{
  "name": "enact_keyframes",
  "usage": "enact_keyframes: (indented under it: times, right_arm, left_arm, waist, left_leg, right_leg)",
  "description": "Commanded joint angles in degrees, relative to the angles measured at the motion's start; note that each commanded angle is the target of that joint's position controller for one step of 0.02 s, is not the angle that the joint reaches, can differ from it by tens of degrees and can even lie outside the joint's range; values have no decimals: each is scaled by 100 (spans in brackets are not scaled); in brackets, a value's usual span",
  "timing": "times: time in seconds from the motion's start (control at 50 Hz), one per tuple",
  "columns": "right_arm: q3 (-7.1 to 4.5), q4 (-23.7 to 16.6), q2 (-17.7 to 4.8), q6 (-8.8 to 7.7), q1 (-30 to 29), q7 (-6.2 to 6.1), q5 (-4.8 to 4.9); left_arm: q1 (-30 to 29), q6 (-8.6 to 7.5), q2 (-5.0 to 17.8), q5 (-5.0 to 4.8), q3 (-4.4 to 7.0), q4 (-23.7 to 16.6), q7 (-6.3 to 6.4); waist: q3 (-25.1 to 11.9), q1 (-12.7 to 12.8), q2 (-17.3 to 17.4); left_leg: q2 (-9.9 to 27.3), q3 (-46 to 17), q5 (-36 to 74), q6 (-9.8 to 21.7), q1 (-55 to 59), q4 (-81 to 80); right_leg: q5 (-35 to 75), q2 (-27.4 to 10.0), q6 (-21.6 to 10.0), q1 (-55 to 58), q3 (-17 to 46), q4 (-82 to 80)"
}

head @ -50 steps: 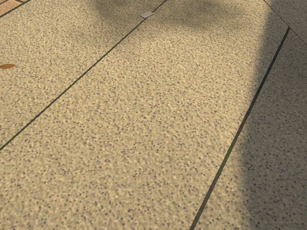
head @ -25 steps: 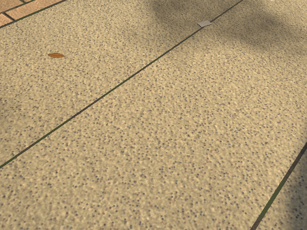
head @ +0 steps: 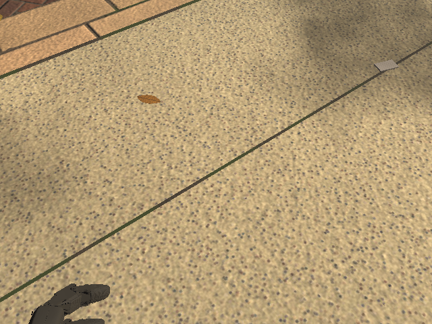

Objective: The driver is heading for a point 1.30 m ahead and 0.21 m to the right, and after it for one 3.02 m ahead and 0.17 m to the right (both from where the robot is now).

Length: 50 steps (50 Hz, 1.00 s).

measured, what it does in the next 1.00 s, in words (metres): walks ahead: left foot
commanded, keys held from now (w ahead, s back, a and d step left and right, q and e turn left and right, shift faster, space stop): w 0.54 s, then w+e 0.46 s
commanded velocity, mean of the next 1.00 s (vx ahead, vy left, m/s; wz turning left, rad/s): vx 0.50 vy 0.00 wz -0.06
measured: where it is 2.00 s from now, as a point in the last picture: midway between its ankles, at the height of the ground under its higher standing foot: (236, 168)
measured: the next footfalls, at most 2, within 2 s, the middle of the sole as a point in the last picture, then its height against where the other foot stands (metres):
left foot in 0.44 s outside the picture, level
right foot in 1.02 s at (231, 248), level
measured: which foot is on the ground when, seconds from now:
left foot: up 0.00-0.42, down 0.44-1.00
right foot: down 0.00-0.46, up 0.48-1.00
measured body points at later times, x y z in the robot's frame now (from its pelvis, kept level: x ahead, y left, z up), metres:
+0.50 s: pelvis +0.27 +0.06 +0.01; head +0.30 +0.07 +0.45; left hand +0.24 +0.33 -0.14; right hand +0.51 -0.16 -0.07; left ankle +0.35 +0.16 -0.72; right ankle +0.13 -0.10 -0.68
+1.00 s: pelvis +0.53 +0.05 +0.00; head +0.57 +0.04 +0.45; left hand +0.77 +0.24 -0.09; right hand +0.50 -0.23 -0.13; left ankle +0.35 +0.16 -0.72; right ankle +0.66 -0.06 -0.71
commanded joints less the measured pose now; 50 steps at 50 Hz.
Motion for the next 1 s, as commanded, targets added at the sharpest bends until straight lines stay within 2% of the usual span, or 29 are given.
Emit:
enact_keyframes:
  times: [0.02,0.04,0.06,0.08,0.1,0.14,0.2,0.24,0.28,0.36,0.4,0.42,0.44,0.46,0.48,0.5,0.52,0.54,0.56,0.6,0.66,0.72,0.78,0.84,0.9,0.92,0.96,0.98,1.0]
  right_arm:
    - [4,-390,-563,-186,462,56,221]
    - [-21,-587,-716,-189,-255,41,168]
    - [-15,-714,-617,-208,-669,39,62]
    - [-33,-766,-540,-201,-738,45,-16]
    - [-14,-764,-397,-178,-630,61,-9]
    - [51,-780,-177,-144,-594,69,-5]
    - [129,-1019,-131,-181,-1152,71,-93]
    - [167,-1125,-116,-219,-1558,105,-79]
    - [177,-1221,-144,-239,-1952,142,-37]
    - [138,-1489,-325,-265,-2491,228,35]
    - [79,-1507,-456,-291,-2338,258,26]
    - [-5,-1390,-588,-296,-1904,248,-1]
    - [-157,-1138,-874,-293,-1032,205,-21]
    - [-305,-969,-1406,-261,86,139,-91]
    - [-351,-893,-1714,-219,258,189,-102]
    - [-208,-930,-1126,-241,175,219,-49]
    - [-129,-995,-910,-263,-241,226,-26]
    - [-81,-1072,-784,-266,-677,250,-47]
    - [-50,-1104,-625,-272,-962,273,-81]
    - [-43,-1033,-507,-354,-1111,286,-122]
    - [-105,-803,-614,-439,-916,227,-175]
    - [-124,-640,-661,-417,-777,137,-184]
    - [-123,-553,-731,-401,-771,69,-158]
    - [-140,-345,-804,-338,-440,20,-126]
    - [-162,-213,-868,-200,-259,-2,-80]
    - [-172,-209,-909,-150,-288,-17,-65]
    - [-210,-279,-1079,-70,-441,-71,-53]
    - [-234,-315,-1161,-26,-493,-110,-50]
    - [-243,-351,-1215,18,-592,-139,-44]
  left_arm:
    - [2154,54,785,-96,332,279,10]
    - [1668,93,624,-100,274,176,17]
    - [1356,113,585,-58,236,174,-4]
    - [1220,106,501,1,203,195,-19]
    - [1178,109,463,26,187,242,-42]
    - [1309,90,536,-34,208,367,-69]
    - [1527,108,838,-76,285,489,-37]
    - [1633,161,916,-119,295,539,-14]
    - [1860,207,990,-167,294,628,-11]
    - [2205,313,1066,-218,288,812,-12]
    - [2164,387,1144,-217,301,843,1]
    - [2095,419,1143,-208,286,833,13]
    - [2101,432,984,-161,223,810,23]
    - [2090,400,666,-1,81,603,42]
    - [2725,271,73,-93,-78,562,14]
    - [2409,186,776,-210,83,610,-2]
    - [1945,150,963,-275,151,460,-17]
    - [1734,171,875,-215,143,439,15]
    - [1670,224,795,-143,161,443,26]
    - [1869,392,581,-175,156,516,17]
    - [1659,526,467,-196,176,437,42]
    - [1284,516,426,-171,203,297,25]
    - [780,490,341,-137,168,128,-62]
    - [227,479,220,-131,103,-149,-162]
    - [-165,474,211,-152,90,-463,-290]
    - [-210,471,224,-161,98,-551,-336]
    - [6,490,353,-167,170,-640,-384]
    - [387,513,486,-170,249,-601,-380]
    - [1155,524,734,-188,390,-447,-351]
  waist:
    - [-1595,876,-1236]
    - [-846,829,-494]
    - [-312,675,-122]
    - [-196,488,-207]
    - [-150,354,-349]
    - [-96,294,-462]
    - [-12,408,-395]
    - [32,532,-415]
    - [74,686,-477]
    - [175,789,-569]
    - [94,585,-609]
    - [-133,310,-582]
    - [-658,-70,-424]
    - [-1556,-450,441]
    - [-2028,-81,1884]
    - [-1646,-226,1072]
    - [-999,-115,768]
    - [-699,70,319]
    - [-461,223,227]
    - [-383,450,404]
    - [-129,458,230]
    - [5,376,160]
    - [168,210,162]
    - [382,-31,81]
    - [476,-120,87]
    - [459,-78,124]
    - [155,149,350]
    - [-128,380,502]
    - [-539,817,495]
  left_leg:
    - [369,-85,-66,-89,-3809,3485]
    - [624,211,455,-75,-3746,3382]
    - [809,344,754,-74,-3560,3065]
    - [1017,385,936,-53,-3299,2732]
    - [1126,478,990,-49,-3060,2510]
    - [1217,709,1095,-101,-2987,2033]
    - [1329,872,1811,-217,-3106,952]
    - [1242,1014,2435,-237,-2909,125]
    - [1095,1156,2830,-277,-2644,-460]
    - [976,1171,2612,-138,-2572,-1077]
    - [852,1277,2300,14,-2147,-1368]
    - [695,1412,2219,118,-1489,-1536]
    - [714,1356,2209,295,-294,-1576]
    - [1968,-97,2336,725,1351,-1570]
    - [2912,-2580,1217,1518,2726,-2352]
    - [2782,-2700,752,1330,2384,-2629]
    - [2602,-1862,1152,1121,1721,-2671]
    - [2343,-1227,1825,1021,1017,-2780]
    - [2146,-732,2206,967,504,-2973]
    - [1939,-115,2629,915,-47,-3314]
    - [1915,561,3309,907,-164,-3528]
    - [1890,1059,3488,778,45,-3612]
    - [1808,1534,3385,598,94,-3722]
    - [1970,1767,3517,539,600,-3639]
    - [2170,1924,4018,489,1251,-3279]
    - [2208,1997,4444,444,1369,-3087]
    - [2192,2201,6316,316,1423,-2417]
    - [2165,2279,7271,256,1397,-1811]
    - [2038,2376,7589,144,1110,-786]
  right_leg:
    - [-2257,-2495,-1455,4766,4195,-1248]
    - [-1845,-2255,-1213,3739,3277,-1354]
    - [-1082,-2024,-1176,2788,2672,-1569]
    - [-674,-1814,-1111,2301,2256,-1708]
    - [-470,-1636,-1081,1991,1933,-1859]
    - [25,-1517,-1180,1733,1461,-2076]
    - [526,-1506,-1234,1690,1019,-2229]
    - [634,-1357,-1094,1661,677,-2212]
    - [576,-1299,-982,1683,498,-2122]
    - [311,-1623,-830,2274,655,-1841]
    - [634,-1715,-706,2474,673,-1480]
    - [1379,-1567,-587,2448,513,-937]
    - [1880,-1254,-416,2131,218,168]
    - [469,-854,-154,976,-163,2187]
    - [-2620,-6,77,-1126,-2,3861]
    - [-2644,-340,-13,-1730,581,4491]
    - [-2055,-604,-103,-1923,497,4482]
    - [-1543,-846,-69,-1653,390,4243]
    - [-1221,-993,-25,-1449,399,3950]
    - [-857,-1116,40,-934,431,3731]
    - [-312,-1005,132,-1230,658,3389]
    - [509,-841,168,-1530,822,2586]
    - [1237,-762,125,-1350,501,1654]
    - [1258,-753,33,-1533,253,1104]
    - [673,-693,-100,-1783,-27,829]
    - [394,-635,-170,-1708,-157,764]
    - [-187,-304,-371,-997,-555,744]
    - [-463,-75,-495,-413,-720,789]
    - [-359,144,-678,648,-758,538]
Velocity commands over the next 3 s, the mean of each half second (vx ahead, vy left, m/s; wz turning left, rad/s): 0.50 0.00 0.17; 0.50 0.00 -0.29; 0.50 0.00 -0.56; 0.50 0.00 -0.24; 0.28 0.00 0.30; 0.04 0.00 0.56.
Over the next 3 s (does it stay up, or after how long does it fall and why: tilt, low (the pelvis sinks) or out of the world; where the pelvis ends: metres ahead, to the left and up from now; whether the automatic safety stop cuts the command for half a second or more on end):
stays up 1.23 -0.29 0.02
